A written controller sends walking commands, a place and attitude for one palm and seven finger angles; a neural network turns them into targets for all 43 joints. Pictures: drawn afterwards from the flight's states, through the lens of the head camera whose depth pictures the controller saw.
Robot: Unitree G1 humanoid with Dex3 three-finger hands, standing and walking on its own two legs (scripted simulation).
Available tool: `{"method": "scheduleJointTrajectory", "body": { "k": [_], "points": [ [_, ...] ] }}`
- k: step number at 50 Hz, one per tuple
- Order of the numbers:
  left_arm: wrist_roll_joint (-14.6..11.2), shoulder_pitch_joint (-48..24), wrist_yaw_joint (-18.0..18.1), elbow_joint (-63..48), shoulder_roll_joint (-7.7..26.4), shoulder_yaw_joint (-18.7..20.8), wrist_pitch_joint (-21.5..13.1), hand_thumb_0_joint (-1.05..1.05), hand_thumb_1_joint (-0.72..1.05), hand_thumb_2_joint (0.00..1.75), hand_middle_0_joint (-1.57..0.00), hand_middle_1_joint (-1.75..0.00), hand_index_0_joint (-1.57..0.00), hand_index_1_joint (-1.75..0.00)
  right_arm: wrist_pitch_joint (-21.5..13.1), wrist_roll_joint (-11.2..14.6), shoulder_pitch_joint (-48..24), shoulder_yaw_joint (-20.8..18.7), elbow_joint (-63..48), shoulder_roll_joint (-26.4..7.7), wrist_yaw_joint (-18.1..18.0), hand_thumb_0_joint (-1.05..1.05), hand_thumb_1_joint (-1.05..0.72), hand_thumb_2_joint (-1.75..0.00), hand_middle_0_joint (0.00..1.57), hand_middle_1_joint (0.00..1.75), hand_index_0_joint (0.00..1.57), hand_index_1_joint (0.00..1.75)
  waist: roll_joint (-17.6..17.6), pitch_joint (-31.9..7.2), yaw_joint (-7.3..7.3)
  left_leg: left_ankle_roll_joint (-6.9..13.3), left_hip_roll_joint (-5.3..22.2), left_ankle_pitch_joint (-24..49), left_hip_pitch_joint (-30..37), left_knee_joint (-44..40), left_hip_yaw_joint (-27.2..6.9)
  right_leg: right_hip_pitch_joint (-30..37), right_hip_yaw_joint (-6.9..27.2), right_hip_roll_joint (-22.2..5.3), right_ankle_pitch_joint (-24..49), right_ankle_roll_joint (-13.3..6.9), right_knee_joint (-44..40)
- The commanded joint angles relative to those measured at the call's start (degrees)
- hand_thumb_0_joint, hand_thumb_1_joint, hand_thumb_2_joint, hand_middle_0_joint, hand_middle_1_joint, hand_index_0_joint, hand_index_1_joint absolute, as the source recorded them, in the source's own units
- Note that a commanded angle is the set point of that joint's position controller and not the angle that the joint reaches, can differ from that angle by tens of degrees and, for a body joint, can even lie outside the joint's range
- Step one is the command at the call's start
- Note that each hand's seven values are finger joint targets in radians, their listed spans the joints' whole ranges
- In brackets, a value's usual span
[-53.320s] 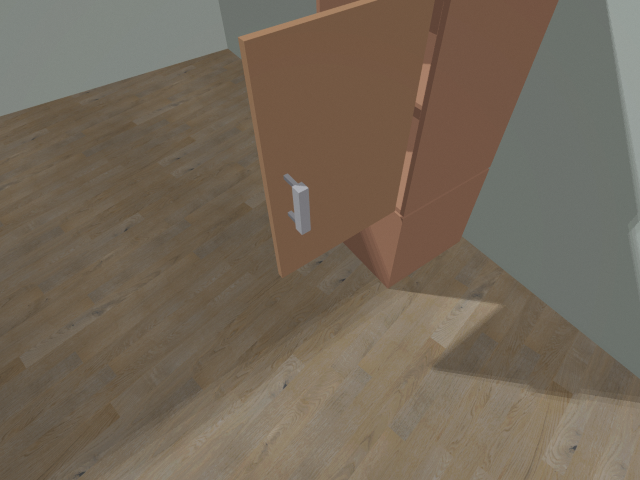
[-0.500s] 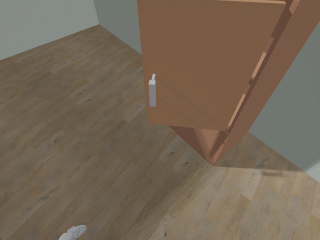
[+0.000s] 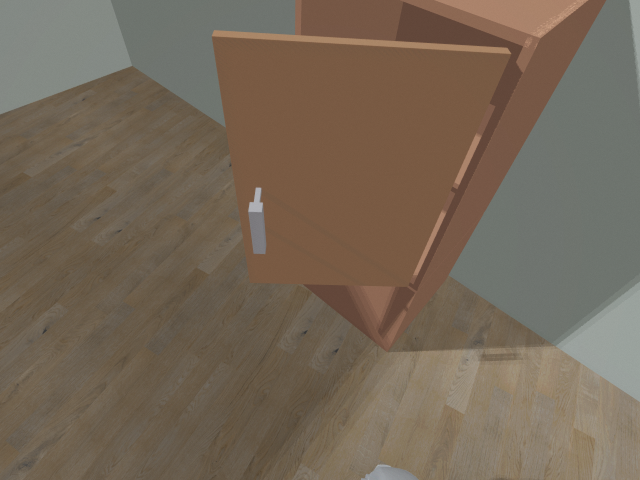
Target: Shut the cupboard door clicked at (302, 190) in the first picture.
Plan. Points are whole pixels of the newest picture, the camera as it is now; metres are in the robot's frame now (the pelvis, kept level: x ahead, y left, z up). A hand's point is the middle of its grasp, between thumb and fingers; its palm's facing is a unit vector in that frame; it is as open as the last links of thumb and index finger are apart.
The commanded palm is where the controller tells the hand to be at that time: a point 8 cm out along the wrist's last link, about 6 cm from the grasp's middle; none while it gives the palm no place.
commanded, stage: take the last steps up to it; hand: left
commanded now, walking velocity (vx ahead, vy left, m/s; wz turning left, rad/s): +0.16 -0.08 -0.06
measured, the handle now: (259, 221) +0.56 +0.13 -0.09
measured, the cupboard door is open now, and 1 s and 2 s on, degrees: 42 42 42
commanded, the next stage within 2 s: come to a stop and stand still in 0.06 s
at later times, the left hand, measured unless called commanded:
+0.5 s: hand (221, 479) +0.16 +0.14 -0.19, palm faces +0.05 -0.98 -0.20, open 7.3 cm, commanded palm none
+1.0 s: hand out of the picture +0.13 +0.11 -0.18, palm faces -0.04 -0.97 -0.26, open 7.4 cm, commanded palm none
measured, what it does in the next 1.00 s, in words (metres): steps to the right: right foot, then left foot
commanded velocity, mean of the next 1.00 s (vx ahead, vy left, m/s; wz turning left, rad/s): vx -0.08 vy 0.03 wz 0.00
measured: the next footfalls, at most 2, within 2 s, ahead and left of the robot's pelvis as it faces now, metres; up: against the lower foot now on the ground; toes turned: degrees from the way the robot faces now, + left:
right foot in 0.14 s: +0.13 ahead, -0.16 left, +0.00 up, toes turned -6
left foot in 0.44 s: +0.16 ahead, +0.05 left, +0.00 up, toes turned +1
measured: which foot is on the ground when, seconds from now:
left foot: down 0.00-0.14, up 0.16-0.42, down 0.44-1.00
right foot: up 0.00-0.12, down 0.14-0.48, up 0.50-0.76, down 0.78-1.00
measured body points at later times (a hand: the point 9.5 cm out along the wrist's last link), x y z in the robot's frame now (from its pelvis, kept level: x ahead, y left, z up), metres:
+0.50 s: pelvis +0.10 -0.04 -0.01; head +0.14 -0.03 +0.43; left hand +0.15 +0.19 -0.17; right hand +0.19 -0.28 -0.16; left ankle +0.12 +0.05 -0.75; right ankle +0.09 -0.16 -0.74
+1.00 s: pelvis +0.06 -0.08 -0.03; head +0.06 -0.09 +0.42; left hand +0.13 +0.16 -0.16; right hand +0.11 -0.32 -0.18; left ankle +0.12 +0.05 -0.74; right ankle +0.05 -0.21 -0.74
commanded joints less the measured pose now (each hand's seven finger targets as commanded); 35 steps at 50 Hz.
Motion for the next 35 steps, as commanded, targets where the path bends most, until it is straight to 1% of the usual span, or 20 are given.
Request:
{"method": "scheduleJointTrajectory", "body": {
  "k": [1, 3, 5, 6, 7, 8, 9, 11, 12, 14, 18, 20, 21, 23, 24, 25, 27, 29, 32, 35],
  "points": [
    [-0.4, -4.2, 0.0, -4.5, 1.0, 0.1, -1.6, 0.00, 0.90, 0.90, -0.20, -0.30, -0.20, -0.30, -0.2, 0.2, 1.8, -3.1, -1.0, -11.6, -0.5, 0.00, -0.90, -0.90, 0.20, 0.30, 0.20, 0.30, 11.4, 1.4, -0.72, 7.4, 11.8, 17.6, -0.1, -7.9, -5.7, 2.9, -2.9, 0.3, 2.7, 0.1, -10.9],
    [-0.3, -2.6, 0.0, -3.9, 1.6, 0.5, -1.7, 0.00, 0.90, 0.90, -0.20, -0.30, -0.20, -0.30, 0.4, 0.3, 0.5, -3.6, -0.9, -11.9, -0.4, 0.00, -0.90, -0.90, 0.20, 0.30, 0.20, 0.30, 11.4, 1.6, 0.32, 6.9, 11.8, 10.1, -3.9, -6.5, -5.8, 9.2, -3.8, 1.0, 4.7, -0.1, -15.5],
    [-0.2, 4.5, 0.4, -1.6, 3.9, 1.3, -2.4, 0.00, 0.90, 0.90, -0.20, -0.30, -0.20, -0.30, 0.7, 0.7, -0.6, -3.4, -0.8, -10.8, 0.1, 0.00, -0.90, -0.90, 0.20, 0.30, 0.20, 0.30, 5.6, -0.8, 3.99, 4.1, 7.4, 7.2, -8.6, 2.2, -2.8, 21.8, -3.7, 2.4, 8.5, -1.0, -24.6],
    [0.0, 10.4, 1.0, 0.3, 7.6, 2.0, -3.2, 0.00, 0.90, 0.90, -0.20, -0.30, -0.20, -0.30, 0.5, 1.4, -0.7, -3.0, -1.2, -8.6, 0.6, 0.00, -0.90, -0.90, 0.20, 0.30, 0.20, 0.30, -2.6, -4.6, 6.67, 1.8, 3.1, 3.5, -15.9, 13.7, 1.3, 32.6, 4.9, -4.6, 5.6, -3.9, -28.9],
    [-0.1, 16.4, 1.8, 2.4, 13.1, 3.1, -3.9, 0.00, 0.90, 0.90, -0.20, -0.30, -0.20, -0.30, 0.4, 2.0, -1.7, -2.1, -3.2, -4.2, 0.8, 0.00, -0.90, -0.90, 0.20, 0.30, 0.20, 0.30, -16.4, -7.5, 8.50, 0.0, -4.6, -19.5, -25.7, 29.7, 3.0, 38.1, 23.3, -18.0, 6.5, -9.9, -36.2],
    [-0.8, 14.9, 2.5, 2.1, 13.1, 2.6, -3.7, 0.00, 0.90, 0.90, -0.20, -0.30, -0.20, -0.30, 1.1, 1.9, -3.1, -2.4, -4.1, -5.8, 0.5, 0.00, -0.90, -0.90, 0.20, 0.30, 0.20, 0.30, -12.4, -5.9, 7.64, 0.6, -3.1, -22.3, -25.8, 37.9, -4.0, 30.9, 26.6, -21.1, 3.3, -13.3, -40.1],
    [-0.7, 9.9, 3.2, 1.4, 10.1, 2.0, -3.7, 0.00, 0.90, 0.90, -0.20, -0.30, -0.20, -0.30, 1.6, 1.8, -3.6, -2.8, -3.2, -5.4, 0.2, 0.00, -0.90, -0.90, 0.20, 0.30, 0.20, 0.30, -13.3, -2.8, 5.17, 0.7, -2.1, -17.7, -24.8, 40.7, -6.6, 25.0, 25.6, -19.6, 6.7, -13.0, -40.9],
    [-0.5, 1.8, 4.0, -0.6, 5.2, 0.3, -3.8, 0.00, 0.90, 0.90, -0.20, -0.30, -0.20, -0.30, 1.7, 1.7, -1.7, -2.0, -1.2, -4.5, 0.0, 0.00, -0.90, -0.90, 0.20, 0.30, 0.20, 0.30, -8.1, -1.3, 1.42, 0.0, 0.2, -11.7, -19.6, 35.8, -8.8, 18.3, 14.5, -16.4, 25.7, -12.2, -36.5],
    [-0.3, 0.6, 4.1, -0.8, 4.4, -0.2, -4.0, 0.00, 0.90, 0.90, -0.20, -0.30, -0.20, -0.30, 2.0, 1.8, -0.7, -1.4, -0.2, -2.9, 0.1, 0.00, -0.90, -0.90, 0.20, 0.30, 0.20, 0.30, -5.9, -2.9, 0.44, -0.3, -0.7, -10.5, -15.7, 31.2, -8.0, 16.7, 10.1, -14.6, 35.2, -11.1, -34.4],
    [-0.1, 0.3, 4.4, -0.6, 5.2, -0.3, -4.1, 0.00, 0.90, 0.90, -0.20, -0.30, -0.20, -0.30, 2.5, 2.4, 0.0, -1.0, 0.5, -1.3, 0.2, 0.00, -0.90, -0.90, 0.20, 0.30, 0.20, 0.30, -4.7, -5.3, 0.28, -0.7, -2.8, -8.5, -11.6, 22.1, -6.2, 18.2, 7.0, -13.5, 44.8, -10.6, -31.7],
    [-0.6, 1.8, 5.0, -0.2, 6.7, 0.5, -3.1, 0.00, 0.90, 0.90, -0.20, -0.30, -0.20, -0.30, 3.7, 2.0, -2.9, -1.7, -1.3, -3.7, 0.3, 0.00, -0.90, -0.90, 0.20, 0.30, 0.20, 0.30, -6.1, -5.0, 1.20, -0.9, -4.6, -2.0, -10.0, 11.7, -6.0, 20.7, 8.5, -14.0, 45.3, -9.7, -28.9],
    [-0.8, 1.7, 5.2, -0.2, 6.9, 0.9, -2.5, 0.00, 0.90, 0.90, -0.20, -0.30, -0.20, -0.30, 3.7, 1.8, -3.5, -2.3, -2.0, -5.1, 0.4, 0.00, -0.90, -0.90, 0.20, 0.30, 0.20, 0.30, -6.6, -4.0, 0.81, -0.3, -3.7, 6.6, -7.1, 5.4, -6.6, 19.2, 8.4, -13.6, 43.1, -8.1, -26.0],
    [-1.0, 1.8, 5.3, -0.7, 6.8, 0.9, -2.2, 0.00, 0.90, 0.90, -0.20, -0.30, -0.20, -0.30, 3.6, 1.6, -3.6, -2.7, -2.5, -6.6, 0.4, 0.00, -0.90, -0.90, 0.20, 0.30, 0.20, 0.30, -4.1, -4.3, 0.86, 1.2, -0.7, 20.7, -3.6, 4.0, -8.7, 16.4, 6.6, -11.7, 37.6, -6.0, -24.4],
    [-0.8, 2.7, 5.7, -2.3, 4.4, 0.3, -1.3, 0.00, 0.90, 0.90, -0.20, -0.30, -0.20, -0.30, 3.6, 1.2, -5.5, -3.3, -4.4, -10.1, 0.0, 0.00, -0.90, -0.90, 0.20, 0.30, 0.20, 0.30, 5.8, -3.8, 1.25, 6.4, 8.2, 42.8, 0.3, 2.5, -15.4, 10.6, 0.8, -3.8, 15.8, -1.5, -19.7],
    [-0.8, 2.3, 5.6, -2.9, 3.7, 0.0, -0.7, 0.00, 0.90, 0.90, -0.20, -0.30, -0.20, -0.30, 3.3, 1.4, -6.5, -3.3, -4.7, -11.2, -0.2, 0.00, -0.90, -0.90, 0.20, 0.30, 0.20, 0.30, 14.2, -4.0, 1.33, 10.2, 11.9, 51.3, -0.7, -1.3, -18.8, 10.8, -1.7, -0.4, -0.6, 0.3, -12.7],
    [-1.1, 1.3, 5.5, -3.2, 4.5, 0.1, -0.3, 0.00, 0.90, 0.90, -0.20, -0.30, -0.20, -0.30, 3.3, 1.2, -6.5, -3.3, -5.0, -11.1, -0.6, 0.00, -0.90, -0.90, 0.20, 0.30, 0.20, 0.30, 14.3, -4.6, 0.43, 13.1, 13.4, 55.9, 0.1, -3.2, -21.2, 8.4, 0.9, 1.4, -13.1, 0.6, -4.3],
    [-1.0, 1.2, 5.3, -3.3, 4.2, 0.6, 0.0, 0.00, 0.90, 0.90, -0.20, -0.30, -0.20, -0.30, 3.3, 0.7, -8.6, -3.5, -6.0, -11.9, -1.3, 0.00, -0.90, -0.90, 0.20, 0.30, 0.20, 0.30, 9.5, -5.5, 0.91, 15.6, 13.8, 56.6, 3.1, -0.7, -20.4, 3.9, 5.2, 1.8, -16.1, 0.3, 4.9],
    [-0.9, 1.7, 4.9, -3.6, 3.5, 0.6, -0.2, 0.00, 0.90, 0.90, -0.20, -0.30, -0.20, -0.30, 3.4, 0.7, -10.8, -3.6, -6.9, -11.6, -1.4, 0.00, -0.90, -0.90, 0.20, 0.30, 0.20, 0.30, 6.5, -6.4, 1.36, 14.8, 12.2, 54.6, 6.4, 1.4, -17.1, 1.6, 4.9, 2.4, -14.5, 0.7, 5.2],
    [-0.9, 1.4, 4.6, -4.6, 3.2, 0.5, 0.1, 0.00, 0.90, 0.90, -0.20, -0.30, -0.20, -0.30, 3.4, 0.8, -11.0, -3.8, -7.0, -11.8, -1.2, 0.00, -0.90, -0.90, 0.20, 0.30, 0.20, 0.30, 8.0, -8.2, 0.74, 13.3, 10.6, 47.3, 5.1, 0.5, -15.7, 4.6, 4.2, 2.7, -11.6, 1.1, 1.5],
    [-0.8, 3.1, 4.4, -4.7, 2.9, 0.1, -0.1, 0.00, 0.90, 0.90, -0.20, -0.30, -0.20, -0.30, 3.3, 0.9, -12.0, -4.0, -7.0, -11.8, -0.7, 0.00, -0.90, -0.90, 0.20, 0.30, 0.20, 0.30, 9.9, -8.6, 1.04, 12.1, 10.0, 40.8, 3.3, 0.2, -15.2, 9.3, 2.3, 2.3, -7.6, 0.6, -9.3]
  ]
}}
